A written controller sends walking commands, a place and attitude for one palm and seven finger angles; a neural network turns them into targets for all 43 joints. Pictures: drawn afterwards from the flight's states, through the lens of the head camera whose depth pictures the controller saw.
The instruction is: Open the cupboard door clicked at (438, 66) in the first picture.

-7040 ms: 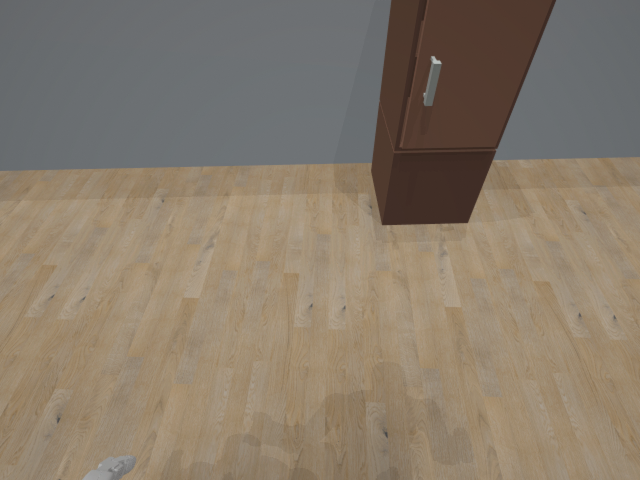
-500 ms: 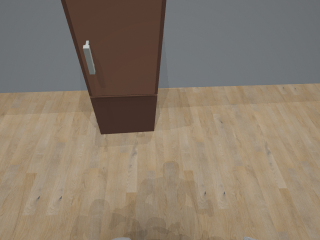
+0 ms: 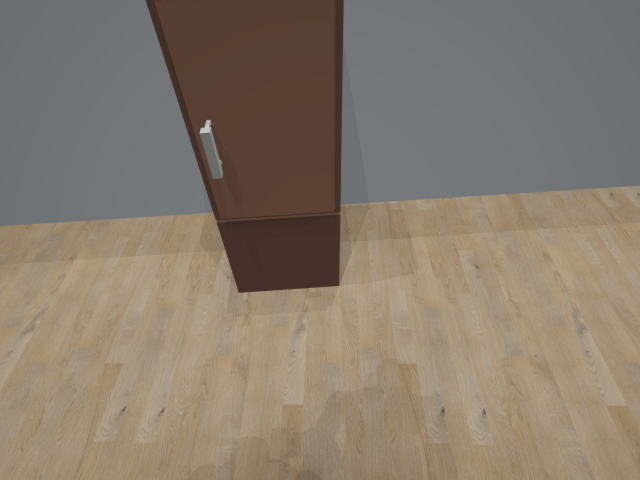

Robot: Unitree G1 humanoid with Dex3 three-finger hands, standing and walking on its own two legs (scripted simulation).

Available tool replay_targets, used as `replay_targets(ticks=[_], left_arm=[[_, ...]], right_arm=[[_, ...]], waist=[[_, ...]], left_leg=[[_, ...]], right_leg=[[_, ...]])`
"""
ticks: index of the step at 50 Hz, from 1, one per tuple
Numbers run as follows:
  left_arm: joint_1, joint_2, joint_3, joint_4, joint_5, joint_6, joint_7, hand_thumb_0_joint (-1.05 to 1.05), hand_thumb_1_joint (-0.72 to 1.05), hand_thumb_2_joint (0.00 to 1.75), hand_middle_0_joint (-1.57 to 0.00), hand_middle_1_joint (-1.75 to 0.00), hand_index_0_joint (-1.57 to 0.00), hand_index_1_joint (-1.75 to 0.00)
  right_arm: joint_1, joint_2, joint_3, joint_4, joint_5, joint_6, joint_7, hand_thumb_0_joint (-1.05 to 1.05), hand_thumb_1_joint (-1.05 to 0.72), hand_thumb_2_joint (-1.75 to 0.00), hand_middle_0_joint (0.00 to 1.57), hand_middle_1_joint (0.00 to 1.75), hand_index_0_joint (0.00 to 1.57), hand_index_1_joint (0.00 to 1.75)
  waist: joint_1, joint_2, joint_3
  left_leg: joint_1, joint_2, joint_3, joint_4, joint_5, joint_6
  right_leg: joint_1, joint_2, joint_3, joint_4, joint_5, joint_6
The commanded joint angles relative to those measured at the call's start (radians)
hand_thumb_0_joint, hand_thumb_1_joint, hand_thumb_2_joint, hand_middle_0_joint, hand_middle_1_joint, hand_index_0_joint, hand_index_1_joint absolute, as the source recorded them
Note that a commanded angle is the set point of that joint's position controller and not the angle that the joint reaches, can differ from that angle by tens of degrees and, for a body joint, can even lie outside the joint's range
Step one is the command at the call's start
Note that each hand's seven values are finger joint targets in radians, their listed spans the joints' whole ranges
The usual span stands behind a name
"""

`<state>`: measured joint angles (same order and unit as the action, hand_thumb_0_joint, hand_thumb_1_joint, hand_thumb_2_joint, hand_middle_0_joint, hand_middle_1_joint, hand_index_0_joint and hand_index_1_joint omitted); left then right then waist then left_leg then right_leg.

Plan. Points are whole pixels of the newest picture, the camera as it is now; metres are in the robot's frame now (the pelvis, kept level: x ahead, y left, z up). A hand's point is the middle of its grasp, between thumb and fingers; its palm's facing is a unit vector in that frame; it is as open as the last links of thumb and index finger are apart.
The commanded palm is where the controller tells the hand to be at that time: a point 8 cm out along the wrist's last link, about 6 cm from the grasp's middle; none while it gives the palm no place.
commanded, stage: take the last steps up to it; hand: left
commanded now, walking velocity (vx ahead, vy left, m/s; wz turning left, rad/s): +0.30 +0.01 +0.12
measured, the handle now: (213, 149) +0.86 +0.30 -0.08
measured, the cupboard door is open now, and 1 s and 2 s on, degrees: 0 0 0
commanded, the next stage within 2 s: come to a stop and stand still in 1.10 s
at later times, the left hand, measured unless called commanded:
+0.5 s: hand out of the picture -0.07 +0.12 -0.15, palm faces +0.25 -0.96 -0.14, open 7.4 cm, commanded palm none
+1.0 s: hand (176, 359) +0.34 +0.27 -0.15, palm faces +0.07 -0.98 -0.19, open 7.4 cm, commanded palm none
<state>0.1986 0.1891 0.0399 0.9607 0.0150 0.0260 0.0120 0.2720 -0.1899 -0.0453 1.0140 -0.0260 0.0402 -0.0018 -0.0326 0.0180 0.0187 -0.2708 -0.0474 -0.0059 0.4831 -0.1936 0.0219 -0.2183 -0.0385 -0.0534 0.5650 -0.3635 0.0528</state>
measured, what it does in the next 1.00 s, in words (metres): walks ahead: left foot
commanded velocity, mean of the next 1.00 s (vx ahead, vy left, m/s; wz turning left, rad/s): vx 0.28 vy -0.02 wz -0.01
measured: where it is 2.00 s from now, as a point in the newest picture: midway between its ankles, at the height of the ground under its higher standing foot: (308, 471)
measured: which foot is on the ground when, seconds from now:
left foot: down 0.00-0.00, up 0.02-0.56, down 0.58-1.00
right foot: down 0.00-0.60, up 0.62-1.00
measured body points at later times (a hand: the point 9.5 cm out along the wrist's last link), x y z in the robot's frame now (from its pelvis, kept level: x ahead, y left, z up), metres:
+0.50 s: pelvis +0.08 +0.01 +0.01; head +0.10 +0.01 +0.46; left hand -0.08 +0.17 -0.13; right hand +0.16 -0.21 -0.15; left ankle +0.14 +0.16 -0.70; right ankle -0.01 -0.10 -0.73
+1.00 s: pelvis +0.25 +0.07 +0.01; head +0.25 +0.08 +0.46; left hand +0.34 +0.32 -0.14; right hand +0.22 -0.15 -0.15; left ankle +0.16 +0.15 -0.73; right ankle +0.35 -0.06 -0.67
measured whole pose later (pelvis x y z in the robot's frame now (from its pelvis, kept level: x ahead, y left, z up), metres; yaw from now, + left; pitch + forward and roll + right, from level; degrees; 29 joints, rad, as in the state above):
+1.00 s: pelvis +0.25 +0.07 +0.01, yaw +2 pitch -2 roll +1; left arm 0.15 0.21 0.07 0.99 0.03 0.00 -0.01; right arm 0.38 -0.14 -0.03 1.10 -0.03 -0.06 -0.02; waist -0.02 -0.04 0.01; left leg 0.02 -0.01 0.20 0.30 -0.30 0.03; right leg -0.60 -0.12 -0.06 0.94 -0.14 0.02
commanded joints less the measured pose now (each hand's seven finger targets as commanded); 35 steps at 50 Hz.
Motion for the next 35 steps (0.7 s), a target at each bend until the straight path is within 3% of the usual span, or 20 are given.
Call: replay_targets(ticks=[1, 2, 3, 5, 6, 8, 14, 18, 21, 24, 26, 27, 28, 29, 30, 31, 32, 33, 34, 35], left_arm=[[0.226, 0.224, 0.043, -0.001, 0.012, -0.028, 0.019, 0.0, 0.9, 0.9, -0.2, -0.3, -0.2, -0.3], [0.17, 0.202, 0.04, -0.017, 0.008, -0.036, 0.023, 0.0, 0.9, 0.9, -0.2, -0.3, -0.2, -0.3], [0.138, 0.172, 0.042, -0.014, 0.005, -0.049, 0.026, 0.0, 0.9, 0.9, -0.2, -0.3, -0.2, -0.3], [0.118, 0.094, 0.014, 0.003, 0.0, -0.07, 0.016, 0.0, 0.9, 0.9, -0.2, -0.3, -0.2, -0.3], [0.138, 0.079, 0.01, 0.011, -0.002, -0.078, 0.013, 0.0, 0.9, 0.9, -0.2, -0.3, -0.2, -0.3], [0.194, 0.061, 0.005, 0.038, -0.004, -0.087, 0.012, 0.0, 0.9, 0.9, -0.2, -0.3, -0.2, -0.3], [0.342, 0.028, -0.005, 0.116, 0.004, -0.105, 0.014, 0.0, 0.9, 0.9, -0.2, -0.3, -0.2, -0.3], [0.404, 0.025, -0.004, 0.162, 0.011, -0.114, 0.018, 0.0, 0.9, 0.9, -0.2, -0.3, -0.2, -0.3], [0.415, 0.032, 0.0, 0.184, 0.016, -0.113, 0.02, 0.0, 0.9, 0.9, -0.2, -0.3, -0.2, -0.3], [0.419, 0.044, 0.005, 0.201, 0.019, -0.103, 0.023, 0.0, 0.9, 0.9, -0.2, -0.3, -0.2, -0.3], [0.397, 0.053, 0.009, 0.206, 0.015, -0.096, 0.022, 0.0, 0.9, 0.9, -0.2, -0.3, -0.2, -0.3], [0.372, 0.057, 0.011, 0.204, 0.01, -0.095, 0.021, 0.0, 0.9, 0.9, -0.2, -0.3, -0.2, -0.3], [0.367, 0.038, 0.008, 0.201, 0.007, -0.093, 0.018, 0.0, 0.9, 0.9, -0.2, -0.3, -0.2, -0.3], [0.395, -0.008, 0.004, 0.184, -0.002, -0.091, 0.012, 0.0, 0.9, 0.9, -0.2, -0.3, -0.2, -0.3], [0.36, -0.03, -0.008, 0.15, -0.003, -0.091, 0.009, 0.0, 0.9, 0.9, -0.2, -0.3, -0.2, -0.3], [0.296, -0.002, 0.001, 0.132, 0.001, -0.085, 0.013, 0.0, 0.9, 0.9, -0.2, -0.3, -0.2, -0.3], [0.247, -0.012, 0.003, 0.132, 0.004, -0.081, 0.012, 0.0, 0.9, 0.9, -0.2, -0.3, -0.2, -0.3], [0.222, -0.007, 0.008, 0.135, 0.003, -0.078, 0.002, 0.0, 0.9, 0.9, -0.2, -0.3, -0.2, -0.3], [0.209, -0.022, 0.014, 0.14, 0.01, -0.07, -0.005, 0.0, 0.9, 0.9, -0.2, -0.3, -0.2, -0.3], [0.227, -0.038, 0.016, 0.143, 0.015, -0.062, -0.01, 0.0, 0.9, 0.9, -0.2, -0.3, -0.2, -0.3]], right_arm=[[-0.091, -0.086, -0.03, -0.118, 0.002, -0.023, -0.001, 0.0, -0.9, -0.9, 0.2, 0.3, 0.2, 0.3], [-0.082, -0.117, -0.043, -0.113, -0.008, -0.018, 0.011, 0.0, -0.9, -0.9, 0.2, 0.3, 0.2, 0.3], [-0.045, -0.108, -0.045, -0.09, -0.01, -0.013, 0.013, 0.0, -0.9, -0.9, 0.2, 0.3, 0.2, 0.3], [0.022, -0.081, -0.046, -0.029, -0.011, -0.013, 0.022, 0.0, -0.9, -0.9, 0.2, 0.3, 0.2, 0.3], [0.055, -0.063, -0.042, -0.013, -0.01, -0.015, 0.023, 0.0, -0.9, -0.9, 0.2, 0.3, 0.2, 0.3], [0.069, -0.051, -0.044, 0.004, -0.006, -0.019, 0.024, 0.0, -0.9, -0.9, 0.2, 0.3, 0.2, 0.3], [-0.024, -0.046, -0.038, -0.014, -0.006, -0.026, 0.023, 0.0, -0.9, -0.9, 0.2, 0.3, 0.2, 0.3], [-0.115, -0.036, -0.027, -0.031, -0.001, -0.039, 0.026, 0.0, -0.9, -0.9, 0.2, 0.3, 0.2, 0.3], [-0.169, -0.01, -0.015, -0.047, 0.001, -0.05, 0.03, 0.0, -0.9, -0.9, 0.2, 0.3, 0.2, 0.3], [-0.206, 0.011, -0.005, -0.056, 0.007, -0.067, 0.031, 0.0, -0.9, -0.9, 0.2, 0.3, 0.2, 0.3], [-0.151, 0.008, -0.006, -0.041, 0.008, -0.079, 0.025, 0.0, -0.9, -0.9, 0.2, 0.3, 0.2, 0.3], [-0.062, -0.007, -0.009, -0.01, 0.005, -0.087, 0.016, 0.0, -0.9, -0.9, 0.2, 0.3, 0.2, 0.3], [0.073, -0.055, -0.02, 0.031, 0.003, -0.095, 0.005, 0.0, -0.9, -0.9, 0.2, 0.3, 0.2, 0.3], [0.209, -0.161, -0.045, 0.064, -0.007, -0.104, -0.007, 0.0, -0.9, -0.9, 0.2, 0.3, 0.2, 0.3], [0.29, -0.226, -0.056, 0.083, 0.002, -0.098, -0.016, 0.0, -0.9, -0.9, 0.2, 0.3, 0.2, 0.3], [0.262, -0.216, -0.055, 0.08, 0.008, -0.088, -0.021, 0.0, -0.9, -0.9, 0.2, 0.3, 0.2, 0.3], [0.187, -0.166, -0.045, 0.071, 0.007, -0.095, -0.026, 0.0, -0.9, -0.9, 0.2, 0.3, 0.2, 0.3], [0.105, -0.119, -0.033, 0.044, 0.011, -0.1, -0.026, 0.0, -0.9, -0.9, 0.2, 0.3, 0.2, 0.3], [0.064, -0.081, -0.021, 0.033, 0.008, -0.107, -0.024, 0.0, -0.9, -0.9, 0.2, 0.3, 0.2, 0.3], [0.06, -0.052, -0.011, 0.036, 0.009, -0.116, -0.024, 0.0, -0.9, -0.9, 0.2, 0.3, 0.2, 0.3]], waist=[[0.125, -0.297, 0.087], [0.083, -0.212, 0.127], [0.054, -0.253, 0.143], [0.014, -0.139, 0.17], [0.011, -0.127, 0.141], [0.022, -0.131, 0.118], [0.066, -0.156, 0.135], [0.087, -0.149, 0.152], [0.092, -0.152, 0.153], [0.1, -0.179, 0.132], [0.069, -0.186, 0.092], [0.022, -0.159, 0.055], [-0.033, -0.068, -0.023], [-0.075, 0.146, -0.158], [-0.086, 0.273, -0.197], [-0.082, 0.152, -0.137], [-0.058, 0.134, -0.079], [-0.027, 0.057, -0.002], [-0.001, 0.039, 0.071], [0.02, 0.06, 0.082]], left_leg=[[-0.448, 0.016, -0.031, 0.403, -0.361, -0.024], [-0.418, 0.055, -0.063, 0.503, -0.278, -0.02], [-0.41, 0.068, -0.063, 0.549, -0.218, -0.021], [-0.362, 0.087, -0.038, 0.604, -0.067, -0.033], [-0.355, 0.083, -0.021, 0.616, -0.023, -0.042], [-0.367, 0.085, -0.004, 0.634, 0.037, -0.053], [-0.447, 0.134, 0.001, 0.562, 0.06, -0.065], [-0.474, 0.16, 0.027, 0.467, 0.016, -0.056], [-0.421, 0.154, 0.072, 0.335, -0.029, -0.045], [-0.279, 0.125, 0.115, 0.204, -0.086, -0.019], [-0.139, 0.087, 0.155, 0.113, -0.074, -0.003], [0.016, 0.06, 0.179, 0.036, -0.02, 0.004], [0.244, 0.082, 0.148, -0.018, 0.021, 0.019], [0.484, 0.317, -0.131, -0.045, 0.048, 0.08], [0.559, 0.492, -0.382, -0.158, 0.12, 0.159], [0.476, 0.518, -0.367, -0.198, 0.074, 0.187], [0.378, 0.475, -0.307, -0.221, 0.095, 0.16], [0.257, 0.451, -0.235, -0.24, 0.093, 0.152], [0.152, 0.409, -0.148, -0.264, 0.132, 0.121], [0.104, 0.372, -0.082, -0.279, 0.191, 0.096]], right_leg=[[0.126, -0.417, 0.533, -0.506, -0.471, -0.166], [-0.004, -0.414, 0.515, -0.548, -0.508, -0.174], [-0.014, -0.369, 0.493, -0.552, -0.475, -0.145], [-0.033, -0.256, 0.269, -0.491, -0.224, -0.094], [0.01, -0.22, 0.191, -0.466, -0.116, -0.083], [0.064, -0.192, 0.115, -0.452, -0.003, -0.069], [0.165, -0.228, 0.136, -0.458, 0.064, -0.115], [0.219, -0.268, 0.148, -0.432, 0.19, -0.171], [0.223, -0.27, 0.112, -0.4, 0.299, -0.184], [0.199, -0.269, 0.086, -0.336, 0.43, -0.18], [0.176, -0.242, 0.051, -0.25, 0.524, -0.163], [0.126, -0.208, 0.011, -0.145, 0.583, -0.142], [0.026, -0.165, -0.022, 0.041, 0.542, -0.119], [-0.178, -0.069, -0.091, 0.296, 0.206, -0.07], [-0.352, 0.006, -0.068, 0.539, -0.215, -0.051], [-0.387, -0.034, 0.005, 0.641, -0.213, -0.074], [-0.411, -0.068, 0.028, 0.692, -0.125, -0.07], [-0.4, -0.103, 0.032, 0.7, -0.05, -0.063], [-0.363, -0.114, 0.036, 0.676, 0.008, -0.056], [-0.33, -0.112, 0.032, 0.65, 0.049, -0.049]])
